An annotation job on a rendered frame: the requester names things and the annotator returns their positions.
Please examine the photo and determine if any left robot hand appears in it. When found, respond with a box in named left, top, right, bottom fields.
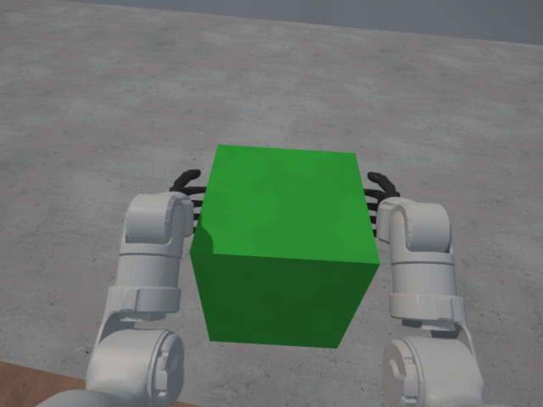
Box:
left=169, top=170, right=207, bottom=234

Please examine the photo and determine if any left robot upper arm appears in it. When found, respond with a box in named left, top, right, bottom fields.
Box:
left=35, top=328, right=184, bottom=407

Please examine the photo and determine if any right robot hand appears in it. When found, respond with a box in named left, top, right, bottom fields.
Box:
left=363, top=172, right=400, bottom=237

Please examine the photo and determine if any right robot upper arm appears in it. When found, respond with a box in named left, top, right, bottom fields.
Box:
left=381, top=336, right=512, bottom=407

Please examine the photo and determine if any robot right forearm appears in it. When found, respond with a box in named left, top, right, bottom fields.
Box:
left=376, top=197, right=484, bottom=394

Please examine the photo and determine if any robot left forearm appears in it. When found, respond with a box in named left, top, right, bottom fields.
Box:
left=86, top=192, right=194, bottom=390

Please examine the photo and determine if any carton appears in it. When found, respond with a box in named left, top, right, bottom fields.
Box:
left=189, top=144, right=380, bottom=348

